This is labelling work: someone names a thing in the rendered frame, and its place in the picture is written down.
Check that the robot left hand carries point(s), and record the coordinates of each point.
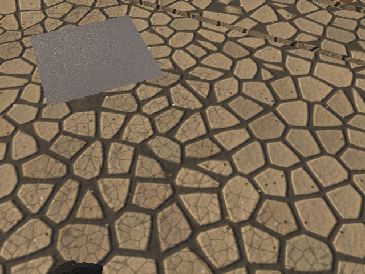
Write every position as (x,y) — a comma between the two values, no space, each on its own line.
(72,267)

